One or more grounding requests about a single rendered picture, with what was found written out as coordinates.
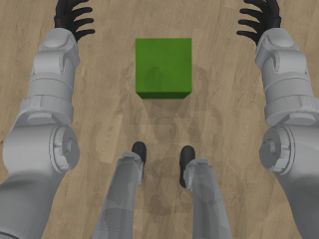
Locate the robot left upper arm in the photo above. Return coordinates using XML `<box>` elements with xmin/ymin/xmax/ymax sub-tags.
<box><xmin>0</xmin><ymin>122</ymin><xmax>81</xmax><ymax>239</ymax></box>

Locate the left robot shin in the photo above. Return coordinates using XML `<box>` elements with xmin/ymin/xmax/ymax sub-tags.
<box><xmin>116</xmin><ymin>151</ymin><xmax>141</xmax><ymax>166</ymax></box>

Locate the left robot forearm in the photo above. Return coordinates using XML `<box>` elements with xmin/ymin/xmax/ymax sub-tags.
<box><xmin>2</xmin><ymin>28</ymin><xmax>81</xmax><ymax>169</ymax></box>

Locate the robot right hand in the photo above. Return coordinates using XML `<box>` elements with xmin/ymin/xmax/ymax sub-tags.
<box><xmin>236</xmin><ymin>0</ymin><xmax>282</xmax><ymax>47</ymax></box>

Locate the right robot forearm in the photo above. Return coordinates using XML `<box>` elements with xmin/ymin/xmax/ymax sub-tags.
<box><xmin>254</xmin><ymin>28</ymin><xmax>319</xmax><ymax>127</ymax></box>

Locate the robot shin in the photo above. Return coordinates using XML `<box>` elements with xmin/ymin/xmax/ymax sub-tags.
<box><xmin>183</xmin><ymin>157</ymin><xmax>214</xmax><ymax>182</ymax></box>
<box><xmin>116</xmin><ymin>151</ymin><xmax>141</xmax><ymax>166</ymax></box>

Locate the carton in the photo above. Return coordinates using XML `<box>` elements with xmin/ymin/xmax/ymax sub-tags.
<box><xmin>136</xmin><ymin>38</ymin><xmax>192</xmax><ymax>100</ymax></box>

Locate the robot right upper arm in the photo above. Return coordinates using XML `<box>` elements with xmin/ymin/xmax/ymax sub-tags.
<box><xmin>258</xmin><ymin>123</ymin><xmax>319</xmax><ymax>239</ymax></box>

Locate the robot left hand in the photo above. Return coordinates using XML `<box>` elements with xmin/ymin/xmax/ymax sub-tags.
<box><xmin>54</xmin><ymin>0</ymin><xmax>96</xmax><ymax>43</ymax></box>

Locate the right robot shin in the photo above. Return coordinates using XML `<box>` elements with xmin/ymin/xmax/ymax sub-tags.
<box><xmin>183</xmin><ymin>157</ymin><xmax>214</xmax><ymax>182</ymax></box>

